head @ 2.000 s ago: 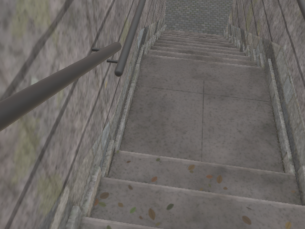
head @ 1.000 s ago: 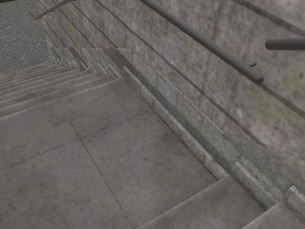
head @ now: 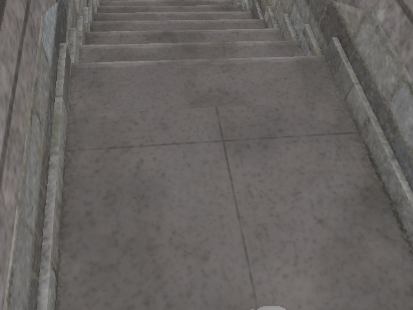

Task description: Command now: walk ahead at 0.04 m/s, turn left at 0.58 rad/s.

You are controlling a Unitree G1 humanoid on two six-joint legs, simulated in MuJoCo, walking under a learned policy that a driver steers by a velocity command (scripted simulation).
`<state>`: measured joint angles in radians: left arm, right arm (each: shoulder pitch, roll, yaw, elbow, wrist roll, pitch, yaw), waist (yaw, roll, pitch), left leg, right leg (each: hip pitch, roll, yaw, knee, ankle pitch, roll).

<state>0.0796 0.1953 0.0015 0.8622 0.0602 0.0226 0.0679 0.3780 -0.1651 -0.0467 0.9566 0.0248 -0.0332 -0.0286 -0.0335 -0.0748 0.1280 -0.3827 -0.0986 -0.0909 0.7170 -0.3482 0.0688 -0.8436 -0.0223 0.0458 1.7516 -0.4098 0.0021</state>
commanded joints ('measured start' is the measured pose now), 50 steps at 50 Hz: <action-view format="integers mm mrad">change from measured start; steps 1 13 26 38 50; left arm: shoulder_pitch -75 55 121 229 391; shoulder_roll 44 42 102 91 106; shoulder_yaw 2 23 15 27 71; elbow -132 -119 -114 22 113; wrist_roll -18 -73 -24 -30 -11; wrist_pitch -17 -51 -19 -25 -77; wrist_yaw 2 -43 -46 -68 -64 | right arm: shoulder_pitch -23 -25 -144 -78 -103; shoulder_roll -199 -207 -129 -131 -188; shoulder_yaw -33 -56 -9 11 -49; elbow -123 -252 -140 9 4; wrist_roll -12 -34 -12 -6 -34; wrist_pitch -8 81 101 23 -4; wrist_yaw -19 -7 -3 2 -1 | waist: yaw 67 58 43 74 126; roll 80 242 -108 118 144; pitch -227 -145 -124 -109 18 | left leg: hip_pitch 77 133 148 237 -28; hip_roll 343 182 66 225 199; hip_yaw -417 -343 57 -48 -90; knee -207 -90 -79 -372 -205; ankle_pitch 805 826 -80 307 -56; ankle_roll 206 101 -88 -35 83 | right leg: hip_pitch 67 539 601 788 787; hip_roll -12 87 -139 -56 68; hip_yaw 56 -36 184 52 -6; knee -407 -1196 -1404 -1456 -1260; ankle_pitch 265 162 384 256 -87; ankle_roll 33 6 -181 -66 -136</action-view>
